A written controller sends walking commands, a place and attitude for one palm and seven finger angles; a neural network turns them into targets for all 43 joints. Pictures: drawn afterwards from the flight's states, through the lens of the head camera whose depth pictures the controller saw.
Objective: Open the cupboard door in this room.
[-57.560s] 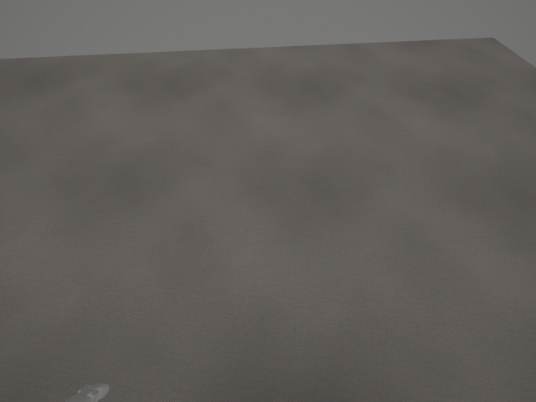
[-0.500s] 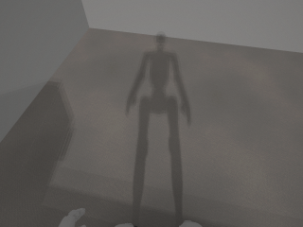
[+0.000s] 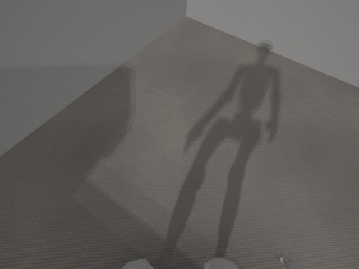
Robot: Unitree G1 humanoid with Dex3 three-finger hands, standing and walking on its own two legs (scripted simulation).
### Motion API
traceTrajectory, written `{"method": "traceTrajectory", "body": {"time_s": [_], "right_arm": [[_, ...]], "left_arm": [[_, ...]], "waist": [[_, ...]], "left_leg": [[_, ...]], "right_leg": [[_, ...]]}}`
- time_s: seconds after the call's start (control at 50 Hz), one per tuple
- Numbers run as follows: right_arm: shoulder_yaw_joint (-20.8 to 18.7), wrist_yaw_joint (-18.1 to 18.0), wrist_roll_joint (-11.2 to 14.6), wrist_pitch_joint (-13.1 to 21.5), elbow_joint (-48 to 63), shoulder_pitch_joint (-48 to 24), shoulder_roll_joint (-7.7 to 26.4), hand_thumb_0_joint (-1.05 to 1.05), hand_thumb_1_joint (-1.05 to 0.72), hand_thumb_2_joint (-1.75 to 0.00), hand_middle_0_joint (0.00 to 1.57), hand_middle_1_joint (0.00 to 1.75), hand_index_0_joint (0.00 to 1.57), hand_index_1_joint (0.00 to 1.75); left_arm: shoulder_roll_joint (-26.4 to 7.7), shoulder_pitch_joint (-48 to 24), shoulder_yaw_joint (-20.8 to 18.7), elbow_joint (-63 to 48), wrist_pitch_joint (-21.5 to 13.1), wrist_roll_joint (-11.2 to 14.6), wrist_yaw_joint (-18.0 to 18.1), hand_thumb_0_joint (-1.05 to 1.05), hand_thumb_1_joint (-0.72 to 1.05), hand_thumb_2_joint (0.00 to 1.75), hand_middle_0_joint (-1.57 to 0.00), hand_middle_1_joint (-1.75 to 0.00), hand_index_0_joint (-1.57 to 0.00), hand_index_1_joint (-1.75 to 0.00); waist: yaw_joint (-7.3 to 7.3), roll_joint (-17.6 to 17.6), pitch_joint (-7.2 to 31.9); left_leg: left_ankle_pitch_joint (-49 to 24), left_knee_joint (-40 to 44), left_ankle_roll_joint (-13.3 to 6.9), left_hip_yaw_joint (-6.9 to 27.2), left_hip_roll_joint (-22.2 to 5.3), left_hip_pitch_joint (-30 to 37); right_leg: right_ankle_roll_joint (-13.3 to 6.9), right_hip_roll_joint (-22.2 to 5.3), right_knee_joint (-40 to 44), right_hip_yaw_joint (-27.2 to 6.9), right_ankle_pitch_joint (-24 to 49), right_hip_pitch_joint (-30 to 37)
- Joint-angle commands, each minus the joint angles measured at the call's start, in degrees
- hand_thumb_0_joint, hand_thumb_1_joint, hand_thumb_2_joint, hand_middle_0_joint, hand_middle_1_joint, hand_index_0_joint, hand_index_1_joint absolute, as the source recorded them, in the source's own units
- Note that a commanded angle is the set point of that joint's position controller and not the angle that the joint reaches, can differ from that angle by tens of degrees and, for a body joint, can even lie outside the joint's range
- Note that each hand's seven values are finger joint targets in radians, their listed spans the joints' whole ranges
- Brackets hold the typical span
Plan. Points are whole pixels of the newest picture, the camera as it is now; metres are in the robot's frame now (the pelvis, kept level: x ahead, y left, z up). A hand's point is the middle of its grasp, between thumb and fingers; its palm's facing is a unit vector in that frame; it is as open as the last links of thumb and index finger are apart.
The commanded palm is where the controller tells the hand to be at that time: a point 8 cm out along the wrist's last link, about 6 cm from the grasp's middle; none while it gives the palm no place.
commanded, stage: turn to face it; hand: left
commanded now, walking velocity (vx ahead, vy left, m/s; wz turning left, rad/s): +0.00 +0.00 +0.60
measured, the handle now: out of the picture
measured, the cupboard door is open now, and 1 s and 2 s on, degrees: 41 41 41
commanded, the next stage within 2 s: none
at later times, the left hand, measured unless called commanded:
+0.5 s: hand out of the picture +0.05 +0.14 -0.15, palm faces +0.31 -0.92 -0.24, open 7.4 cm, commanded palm none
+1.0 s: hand out of the picture +0.05 +0.18 -0.14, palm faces +0.56 -0.78 -0.29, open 7.4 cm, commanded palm none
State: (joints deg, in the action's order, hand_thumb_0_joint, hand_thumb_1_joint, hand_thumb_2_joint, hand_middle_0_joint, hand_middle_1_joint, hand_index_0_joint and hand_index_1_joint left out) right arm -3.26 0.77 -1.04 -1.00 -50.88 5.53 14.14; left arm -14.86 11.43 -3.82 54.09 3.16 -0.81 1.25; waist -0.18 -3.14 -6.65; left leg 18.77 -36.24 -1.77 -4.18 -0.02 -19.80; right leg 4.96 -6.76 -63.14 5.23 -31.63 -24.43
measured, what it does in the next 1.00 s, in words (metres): walks ahead, turning left: right foot, then left foot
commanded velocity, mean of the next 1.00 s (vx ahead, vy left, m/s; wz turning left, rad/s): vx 0.00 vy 0.00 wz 0.60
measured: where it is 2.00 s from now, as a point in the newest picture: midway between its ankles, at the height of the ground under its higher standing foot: outside the picture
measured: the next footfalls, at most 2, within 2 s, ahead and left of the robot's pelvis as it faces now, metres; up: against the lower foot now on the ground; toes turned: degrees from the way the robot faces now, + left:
right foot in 0.24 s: +0.08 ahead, -0.16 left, +0.00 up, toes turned +5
left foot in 0.60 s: +0.04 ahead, +0.07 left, +0.00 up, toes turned +29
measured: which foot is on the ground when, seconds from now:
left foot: down 0.00-0.24, up 0.26-0.58, down 0.60-0.98, up 1.00-1.00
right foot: up 0.00-0.22, down 0.24-0.60, up 0.62-0.96, down 0.98-1.00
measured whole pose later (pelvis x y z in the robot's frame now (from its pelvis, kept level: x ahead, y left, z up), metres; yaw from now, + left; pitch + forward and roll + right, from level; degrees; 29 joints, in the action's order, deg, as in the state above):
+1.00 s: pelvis +0.08 -0.07 +0.00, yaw +36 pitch +2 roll +0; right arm -4.3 0.6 -0.9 -3.1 -53.2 10.5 13.6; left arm -13.5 7.4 -3.4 49.0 0.7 -1.0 0.8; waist -1.5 1.2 -4.8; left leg 19.1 -36.4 1.2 5.8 2.2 -20.6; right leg 2.9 -2.2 -32.8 2.0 -17.5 -17.2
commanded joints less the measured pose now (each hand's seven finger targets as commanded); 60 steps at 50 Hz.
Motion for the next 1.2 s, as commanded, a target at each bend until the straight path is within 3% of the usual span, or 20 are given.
{"method": "traceTrajectory", "body": {"time_s": [0.0, 0.12, 0.18, 0.22, 0.24, 0.32, 0.46, 0.54, 0.56, 0.58, 0.6, 0.7, 0.86, 0.92, 0.94, 0.96, 0.98, 1.0, 1.04, 1.18], "right_arm": [[-2.9, -1.6, -0.2, 0.2, 2.0, 4.0, 11.3, 0.00, -0.90, -0.90, 0.20, 0.30, 0.20, 0.30], [-3.6, -1.0, -0.5, -0.4, 2.7, 1.9, 11.9, 0.00, -0.90, -0.90, 0.20, 0.30, 0.20, 0.30], [-3.7, -0.8, 0.2, -0.8, 4.0, -1.3, 10.4, 0.00, -0.90, -0.90, 0.20, 0.30, 0.20, 0.30], [-3.0, -0.1, 0.8, -0.7, 6.1, -0.8, 5.0, 0.00, -0.90, -0.90, 0.20, 0.30, 0.20, 0.30], [-3.2, -0.1, 0.3, -1.3, 5.2, -0.8, 6.5, 0.00, -0.90, -0.90, 0.20, 0.30, 0.20, 0.30], [-2.3, 1.0, 0.3, -2.2, 2.6, 0.0, 3.6, 0.00, -0.90, -0.90, 0.20, 0.30, 0.20, 0.30], [-0.8, 1.4, 0.7, -1.4, 3.3, -4.2, 1.7, 0.00, -0.90, -0.90, 0.20, 0.30, 0.20, 0.30], [-1.8, 1.0, 0.2, -0.8, 2.0, 3.4, 4.9, 0.00, -0.90, -0.90, 0.20, 0.30, 0.20, 0.30], [-3.1, 0.7, -0.3, -0.3, 1.3, 7.4, 10.0, 0.00, -0.90, -0.90, 0.20, 0.30, 0.20, 0.30], [-4.6, 0.3, -0.4, -0.3, 0.9, 11.5, 15.9, 0.00, -0.90, -0.90, 0.20, 0.30, 0.20, 0.30], [-4.5, -0.4, 0.0, -0.6, -0.6, 13.9, 15.6, 0.00, -0.90, -0.90, 0.20, 0.30, 0.20, 0.30], [-2.8, -1.5, -0.2, 0.2, 2.1, 3.7, 10.3, 0.00, -0.90, -0.90, 0.20, 0.30, 0.20, 0.30], [-3.7, -0.9, -0.6, -0.5, 2.2, 3.3, 11.1, 0.00, -0.90, -0.90, 0.20, 0.30, 0.20, 0.30], [-3.9, -0.8, 0.0, -0.7, 2.9, 1.2, 10.4, 0.00, -0.90, -0.90, 0.20, 0.30, 0.20, 0.30], [-3.6, -0.6, 0.6, -0.7, 3.4, 1.4, 7.9, 0.00, -0.90, -0.90, 0.20, 0.30, 0.20, 0.30], [-3.0, -0.3, 0.8, -0.5, 4.7, 2.1, 3.9, 0.00, -0.90, -0.90, 0.20, 0.30, 0.20, 0.30], [-3.1, 0.0, 0.3, -0.7, 5.1, 1.6, 5.5, 0.00, -0.90, -0.90, 0.20, 0.30, 0.20, 0.30], [-3.4, -0.1, 0.1, -1.4, 4.0, 0.8, 5.5, 0.00, -0.90, -0.90, 0.20, 0.30, 0.20, 0.30], [-3.1, 0.5, 0.1, -2.2, 2.1, 2.4, 4.9, 0.00, -0.90, -0.90, 0.20, 0.30, 0.20, 0.30], [-1.4, 1.3, 0.5, -2.2, 2.2, -2.5, 2.2, 0.00, -0.90, -0.90, 0.20, 0.30, 0.20, 0.30]], "left_arm": [[-3.8, -2.6, -0.8, -6.4, -1.4, 0.0, -0.4, 0.00, 0.90, 0.90, -0.20, -0.30, -0.20, -0.30], [-3.4, -1.2, -0.7, -7.2, -1.9, 0.0, -0.7, 0.00, 0.90, 0.90, -0.20, -0.30, -0.20, -0.30], [-5.2, 4.8, -1.3, -6.2, -3.1, -0.1, -0.3, 0.00, 0.90, 0.90, -0.20, -0.30, -0.20, -0.30], [-14.1, 6.8, -2.8, -6.8, -3.9, -1.2, 0.6, 0.00, 0.90, 0.90, -0.20, -0.30, -0.20, -0.30], [-11.6, 5.3, -2.3, -7.0, -4.2, -0.9, 1.1, 0.00, 0.90, 0.90, -0.20, -0.30, -0.20, -0.30], [-5.6, -1.2, -0.8, -8.4, -4.1, -0.7, 1.1, 0.00, 0.90, 0.90, -0.20, -0.30, -0.20, -0.30], [-9.3, 5.1, -2.1, -5.3, -4.3, -0.9, 0.8, 0.00, 0.90, 0.90, -0.20, -0.30, -0.20, -0.30], [-9.6, 2.4, -2.5, -5.5, -3.9, -0.1, 0.3, 0.00, 0.90, 0.90, -0.20, -0.30, -0.20, -0.30], [-7.4, 1.9, -2.3, -7.0, -3.6, 0.3, -0.1, 0.00, 0.90, 0.90, -0.20, -0.30, -0.20, -0.30], [-3.3, -0.9, -0.8, -9.9, -3.3, 0.6, -0.4, 0.00, 0.90, 0.90, -0.20, -0.30, -0.20, -0.30], [-4.8, -4.8, -0.7, -10.6, -2.1, -0.3, 0.2, 0.00, 0.90, 0.90, -0.20, -0.30, -0.20, -0.30], [-3.8, -2.3, -1.1, -6.7, -1.4, -0.2, -0.5, 0.00, 0.90, 0.90, -0.20, -0.30, -0.20, -0.30], [-3.2, -2.8, -0.8, -8.0, -1.7, 0.0, -0.5, 0.00, 0.90, 0.90, -0.20, -0.30, -0.20, -0.30], [-4.3, 2.4, -1.1, -7.2, -2.9, 0.1, -0.2, 0.00, 0.90, 0.90, -0.20, -0.30, -0.20, -0.30], [-7.1, 4.8, -1.8, -6.7, -3.6, -0.3, 0.3, 0.00, 0.90, 0.90, -0.20, -0.30, -0.20, -0.30], [-12.2, 5.7, -2.8, -6.5, -4.1, -1.1, 0.8, 0.00, 0.90, 0.90, -0.20, -0.30, -0.20, -0.30], [-13.0, 5.4, -2.1, -7.1, -3.9, -0.8, 0.8, 0.00, 0.90, 0.90, -0.20, -0.30, -0.20, -0.30], [-10.0, 3.3, -1.8, -7.1, -4.2, -0.6, 1.1, 0.00, 0.90, 0.90, -0.20, -0.30, -0.20, -0.30], [-6.3, -1.8, -0.8, -8.3, -3.9, -0.3, 1.1, 0.00, 0.90, 0.90, -0.20, -0.30, -0.20, -0.30], [-8.0, 3.7, -1.5, -6.2, -4.2, -0.7, 0.9, 0.00, 0.90, 0.90, -0.20, -0.30, -0.20, -0.30]], "waist": [[-1.16, 12.1, 9.9], [-0.38, 12.3, 9.7], [3.06, 8.4, 10.1], [4.24, -16.1, 10.8], [3.31, -13.8, 9.7], [-0.34, -9.2, 8.2], [3.03, -8.7, 9.7], [-1.89, -5.1, 12.4], [-4.14, 6.7, 15.5], [-6.42, 22.5, 16.0], [-7.08, 13.5, 15.9], [-0.87, 10.5, 9.3], [-0.83, 12.6, 8.5], [1.88, 11.2, 10.5], [3.04, 3.5, 11.8], [3.31, -14.1, 11.4], [3.36, -11.3, 10.3], [1.93, -12.7, 9.4], [-0.88, -9.8, 7.1], [1.89, -7.7, 8.2]], "left_leg": [[-35.5, 13.2, -7.6, 14.7, -14.5, 12.6], [-26.6, 12.4, -6.4, 17.0, -12.0, 7.3], [-17.7, 5.4, -2.6, 16.6, -7.8, -1.8], [18.5, -21.8, 4.4, 5.0, 4.1, -14.8], [16.9, -31.8, 3.6, 8.6, 0.6, -13.9], [7.3, -32.5, 5.6, 4.8, -1.8, -13.2], [7.8, -7.4, 5.0, -2.3, -0.3, -6.7], [-6.9, 9.4, 2.8, -3.3, -0.1, 9.4], [-22.7, 11.6, -1.8, 8.8, -9.5, 20.9], [-48.7, 13.4, -12.2, 28.7, -25.1, 26.1], [-44.3, 12.9, -14.2, 27.2, -25.9, 23.8], [-29.3, 15.5, -7.7, 15.9, -14.0, 11.9], [-21.1, 14.7, -7.0, 20.2, -11.6, 6.3], [-21.6, 8.6, -4.3, 20.5, -8.8, 1.7], [-12.6, 1.9, -1.1, 17.7, -4.9, -5.3], [10.9, -12.3, 4.1, 6.3, 4.8, -15.4], [17.8, -25.6, 3.8, 7.5, 2.9, -14.3], [15.4, -32.8, 4.1, 9.0, 1.1, -14.7], [7.4, -37.0, 5.2, 7.1, -1.2, -14.7], [7.5, -15.9, 6.0, 0.0, -1.1, -9.6]], "right_leg": [[0.6, 0.6, -1.0, -5.1, 5.5, -6.8], [-0.1, 5.0, 18.4, -2.2, 7.2, 3.6], [-1.0, 4.4, 36.9, -2.3, 19.5, 17.9], [-11.9, -22.3, 47.4, -27.2, 33.5, 22.6], [-14.3, -21.6, 46.1, -24.7, 32.5, 17.4], [-10.7, -11.7, 41.8, -6.4, 44.1, 18.0], [-10.6, -14.0, 36.3, -0.7, 58.5, 26.3], [-6.2, -13.2, 24.9, 4.7, 51.3, 17.7], [-2.6, -8.5, 13.8, 7.0, 33.8, 5.2], [0.8, -0.7, 0.0, 5.0, -7.6, -9.3], [0.0, -1.0, -5.0, -2.8, -7.4, -11.1], [0.4, 0.3, -1.8, -5.3, 7.4, -7.3], [-0.4, 5.0, 18.5, -3.0, 7.6, 3.4], [-1.1, 5.9, 35.1, -2.2, 17.3, 15.4], [-2.7, -0.9, 43.6, -8.6, 20.2, 24.1], [-9.4, -17.4, 47.0, -24.6, 29.1, 28.3], [-14.1, -22.7, 46.2, -24.3, 33.7, 20.7], [-13.7, -19.1, 45.3, -23.1, 36.2, 18.1], [-11.4, -12.8, 42.9, -10.4, 40.7, 17.2], [-10.5, -13.0, 39.6, -1.2, 52.4, 24.1]]}}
